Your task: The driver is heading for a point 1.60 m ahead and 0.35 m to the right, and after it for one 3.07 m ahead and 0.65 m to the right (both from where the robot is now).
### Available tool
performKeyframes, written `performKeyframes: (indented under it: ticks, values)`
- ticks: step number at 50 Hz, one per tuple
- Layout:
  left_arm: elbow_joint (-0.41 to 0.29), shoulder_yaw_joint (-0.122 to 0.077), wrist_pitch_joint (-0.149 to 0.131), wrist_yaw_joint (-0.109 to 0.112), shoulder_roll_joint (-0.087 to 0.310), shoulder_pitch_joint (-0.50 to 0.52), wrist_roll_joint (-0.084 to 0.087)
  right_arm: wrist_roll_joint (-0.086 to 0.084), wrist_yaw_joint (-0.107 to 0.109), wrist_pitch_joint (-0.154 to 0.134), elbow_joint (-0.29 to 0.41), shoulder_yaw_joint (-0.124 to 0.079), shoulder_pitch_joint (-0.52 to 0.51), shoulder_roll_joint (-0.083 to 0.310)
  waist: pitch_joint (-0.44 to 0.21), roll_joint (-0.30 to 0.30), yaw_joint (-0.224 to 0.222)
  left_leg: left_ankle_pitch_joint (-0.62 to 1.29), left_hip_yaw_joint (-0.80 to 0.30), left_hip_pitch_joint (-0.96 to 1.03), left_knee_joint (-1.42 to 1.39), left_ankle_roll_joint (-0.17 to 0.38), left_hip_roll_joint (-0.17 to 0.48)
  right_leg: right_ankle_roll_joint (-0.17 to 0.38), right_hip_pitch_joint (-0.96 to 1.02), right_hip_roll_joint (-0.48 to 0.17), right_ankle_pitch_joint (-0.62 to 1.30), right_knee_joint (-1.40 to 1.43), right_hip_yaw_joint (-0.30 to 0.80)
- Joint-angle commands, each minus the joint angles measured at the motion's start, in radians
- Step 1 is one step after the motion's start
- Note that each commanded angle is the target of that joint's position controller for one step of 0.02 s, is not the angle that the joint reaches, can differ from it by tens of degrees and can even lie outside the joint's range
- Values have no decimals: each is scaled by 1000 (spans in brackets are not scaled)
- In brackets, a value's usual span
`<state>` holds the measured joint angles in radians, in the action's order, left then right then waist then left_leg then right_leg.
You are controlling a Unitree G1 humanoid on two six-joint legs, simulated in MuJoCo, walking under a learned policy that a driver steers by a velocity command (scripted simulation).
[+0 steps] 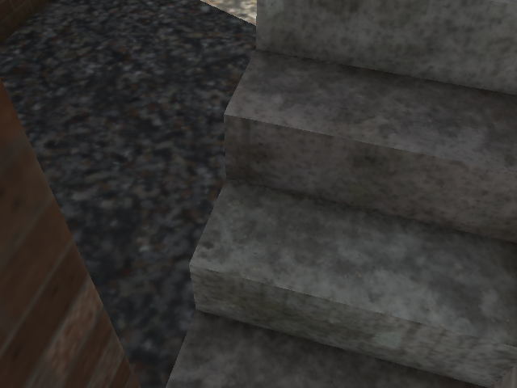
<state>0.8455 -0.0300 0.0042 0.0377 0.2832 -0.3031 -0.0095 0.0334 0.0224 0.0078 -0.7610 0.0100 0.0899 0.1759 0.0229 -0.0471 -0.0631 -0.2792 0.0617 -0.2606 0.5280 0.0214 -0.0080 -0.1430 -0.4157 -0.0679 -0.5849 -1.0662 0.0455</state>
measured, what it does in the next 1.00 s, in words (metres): steps on the spot, turning right: right foot, then left foot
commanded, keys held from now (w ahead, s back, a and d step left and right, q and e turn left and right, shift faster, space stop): e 0.56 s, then no key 0.16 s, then q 0.28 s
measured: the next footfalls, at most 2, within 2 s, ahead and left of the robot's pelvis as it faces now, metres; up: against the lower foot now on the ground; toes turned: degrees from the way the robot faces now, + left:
right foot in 0.24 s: -0.01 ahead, -0.14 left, +0.00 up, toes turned -11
left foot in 0.68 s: +0.06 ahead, +0.05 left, +0.00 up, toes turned -26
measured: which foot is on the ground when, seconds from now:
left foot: down 0.00-0.24, up 0.26-0.66, down 0.68-1.00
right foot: up 0.00-0.22, down 0.24-0.68, up 0.70-0.92, down 0.94-1.00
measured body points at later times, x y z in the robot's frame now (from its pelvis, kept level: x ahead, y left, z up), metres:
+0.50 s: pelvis -0.03 -0.05 +0.01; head +0.00 -0.09 +0.46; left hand +0.17 +0.18 -0.07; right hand +0.10 -0.37 -0.08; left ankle +0.00 +0.10 -0.66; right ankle -0.05 -0.14 -0.73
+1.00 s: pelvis -0.05 -0.03 +0.01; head -0.01 -0.04 +0.46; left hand +0.19 +0.15 -0.10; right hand +0.03 -0.33 -0.09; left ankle +0.02 +0.07 -0.73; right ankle -0.10 -0.18 -0.73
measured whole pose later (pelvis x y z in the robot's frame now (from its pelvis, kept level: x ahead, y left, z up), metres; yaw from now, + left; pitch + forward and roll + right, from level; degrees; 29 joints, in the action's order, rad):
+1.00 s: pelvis -0.05 -0.03 +0.01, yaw -19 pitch +1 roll +0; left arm 0.72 -0.03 -0.06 0.02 0.26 -0.14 -0.04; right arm 0.00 0.02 0.04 -0.68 -0.05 0.12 0.24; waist 0.04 -0.02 0.02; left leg -0.19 -0.11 -0.29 0.45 0.01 -0.06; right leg -0.06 -0.23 -0.04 -0.24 -0.45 0.08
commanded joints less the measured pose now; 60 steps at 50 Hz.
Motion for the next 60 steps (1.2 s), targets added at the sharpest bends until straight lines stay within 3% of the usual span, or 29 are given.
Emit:
performKeyframes:
  ticks: [1,7,10,11,12,13,14,15,16,19,21,22,26,31,33,34,35,36,37,38,42,46,48,50,55,56,57,58,60]
  values:
    - [-56,-35,7,28,82,-77,-1,-10,26,-10,62,-73,-42,214,-55,185,15,540,-186,38,-162,203,324,-14,-68,7,18,-191,-7]
    - [-157,-10,24,21,5,-29,-18,-29,48,24,75,-104,-91,249,-69,179,28,464,-84,72,-117,143,316,48,6,-37,54,122,-33]
    - [-196,-27,4,1,33,-42,5,-72,36,38,94,-120,-117,272,-76,194,5,270,-55,68,-68,131,283,104,98,1,217,351,-102]
    - [-178,-37,-6,0,54,-98,-4,-78,32,38,88,-115,-119,237,-49,139,-16,200,-3,37,39,77,242,133,159,50,324,516,-131]
    - [-175,-58,-16,9,121,-132,-16,-53,26,42,79,-112,-57,190,-4,-79,-5,21,89,-119,274,-14,162,166,255,13,612,612,0]
    - [-217,-77,-24,23,238,-154,-27,-1,23,41,138,-96,-105,154,35,-421,4,-419,63,-439,625,-112,27,299,324,-247,1186,646,436]
    - [-243,-63,-54,-7,209,-161,-70,-36,26,38,149,-108,-139,200,-139,-296,-24,-468,-151,-347,820,-97,-1,460,236,-331,1087,698,561]
    - [-260,-65,-71,-15,209,-79,-61,-62,25,33,155,-119,-149,237,-85,-163,6,-388,-180,-378,846,-79,0,464,219,-294,916,715,471]
    - [-262,-66,-70,-3,182,-5,-25,-65,25,28,156,-126,-162,246,-31,-84,46,-285,-159,-419,837,-69,2,414,236,-224,853,697,385]
    - [-286,-50,-44,39,147,46,-1,-23,24,22,145,-122,-189,221,-86,-50,59,-144,-148,-355,747,-69,-7,343,266,-163,917,672,272]
    - [-286,-50,-41,50,129,26,0,-40,23,26,137,-113,-183,186,-113,-37,52,-115,-141,-328,610,-70,-26,334,324,-148,903,681,257]
    - [-294,-49,-44,39,122,35,-15,-29,31,36,147,-105,-187,176,-125,-32,49,-114,-132,-315,540,-67,-40,339,340,-153,881,683,277]
    - [-291,-77,-56,11,150,54,0,-30,47,51,138,-92,-162,151,-77,-119,54,-91,-126,-220,269,-46,-78,304,268,-107,581,721,302]
    - [-292,-81,-70,3,130,120,16,-37,22,27,138,-97,-95,166,-94,-151,71,6,-90,-59,-58,-3,-76,283,229,-74,488,707,354]
    - [-289,-66,-77,3,98,126,11,-26,14,18,131,-103,-39,173,-131,-110,84,108,-130,140,-181,45,-5,245,115,-42,413,675,333]
    - [-299,-49,-80,-1,58,147,-3,-11,18,18,133,-104,-3,195,-139,-18,88,210,-240,252,-214,106,117,199,-6,8,261,570,276]
    - [-318,-41,-86,-1,55,142,-10,15,23,21,143,-105,-23,235,-127,187,58,381,-459,244,-258,253,296,129,-134,130,33,382,149]
    - [-313,-61,-84,1,133,119,-11,21,20,5,161,-104,-75,219,-127,214,25,536,-559,112,-248,355,398,60,-63,86,-27,157,149]
    - [-278,-78,-77,-7,186,93,-11,9,25,-16,166,-89,-96,174,-145,165,16,584,-500,110,-233,351,365,24,-39,76,2,68,161]
    - [-261,-79,-70,-11,171,88,-12,0,23,-26,164,-82,-109,158,-145,154,5,561,-423,124,-216,300,302,7,-49,65,32,63,146]
    - [-227,-27,-76,-28,24,153,-34,-16,10,-13,148,-79,-76,172,-121,159,41,539,-311,130,-184,198,155,-5,65,41,148,432,46]
    - [-197,-36,-91,-22,87,152,-15,-36,-1,20,159,-108,-10,246,-154,211,67,435,-370,180,-160,137,132,46,185,56,419,708,33]
    - [-201,-33,-79,-15,118,144,-29,-35,-4,19,164,-102,3,222,-166,166,64,261,-385,73,-177,105,114,77,283,-2,438,645,49]
    - [-179,-26,-77,-17,88,126,-41,-38,3,23,176,-101,-27,216,-133,110,51,110,-347,18,-158,92,69,102,229,20,331,609,22]
    - [-170,-39,-99,-6,119,115,-41,-49,15,44,216,-110,-30,221,-61,-38,68,30,-303,-98,2,65,-1,151,164,-40,299,676,51]
    - [-172,-43,-93,1,125,95,-47,-39,8,42,231,-108,-39,228,-59,-84,56,-29,-273,-167,61,49,-28,182,190,-68,232,710,97]
    - [-178,-19,-58,11,85,63,-28,25,-13,41,231,-102,-31,197,-1,-167,49,-122,-139,-213,240,-7,-100,288,149,-229,233,876,247]
    - [-195,-19,-45,15,99,102,-27,36,-20,43,240,-105,-31,196,27,-191,53,-223,-95,-208,445,-19,-56,376,77,-323,368,903,266]
    - [-201,-27,-36,25,104,93,-18,20,-31,28,226,-109,29,186,5,-24,74,-198,-146,-248,536,-33,21,391,152,-308,569,849,149]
